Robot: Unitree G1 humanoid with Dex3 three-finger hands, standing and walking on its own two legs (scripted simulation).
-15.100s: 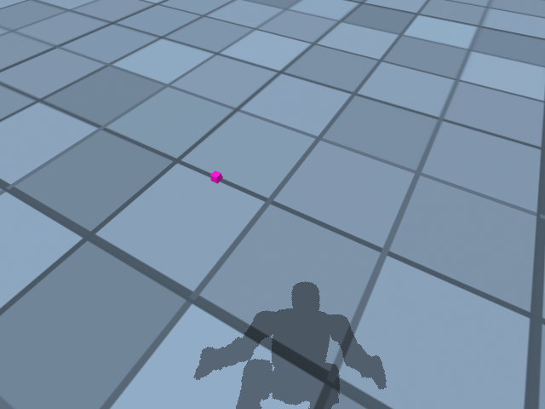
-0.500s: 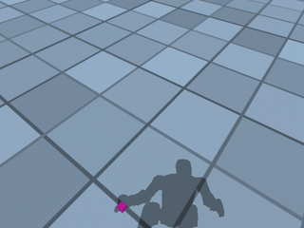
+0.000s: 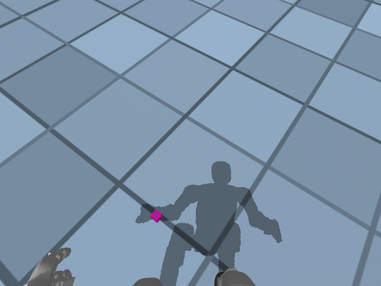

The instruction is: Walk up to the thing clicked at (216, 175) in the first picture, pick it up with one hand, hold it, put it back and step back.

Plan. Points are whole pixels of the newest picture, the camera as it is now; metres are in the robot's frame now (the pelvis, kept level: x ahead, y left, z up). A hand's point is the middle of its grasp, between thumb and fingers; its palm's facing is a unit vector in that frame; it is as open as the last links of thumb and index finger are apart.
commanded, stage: walk up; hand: left
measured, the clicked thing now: (156, 216) +0.44 +0.16 -0.74
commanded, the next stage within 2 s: none
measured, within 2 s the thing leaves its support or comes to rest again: neither
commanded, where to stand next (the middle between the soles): +0.05 -0.06 m, yaw -2 degrees
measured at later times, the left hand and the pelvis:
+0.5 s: hand out of the picture +0.00 +0.26 -0.15, palm faces -0.14 -0.90 -0.41, open 7.3 cm; pelvis -0.12 +0.00 -0.01, yaw -7 degrees
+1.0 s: hand out of the picture -0.15 +0.23 -0.15, palm faces -0.02 -0.95 -0.32, open 7.3 cm; pelvis -0.26 -0.02 +0.00, yaw -1 degrees
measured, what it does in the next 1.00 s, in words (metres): walks backwards: right foot, then left foot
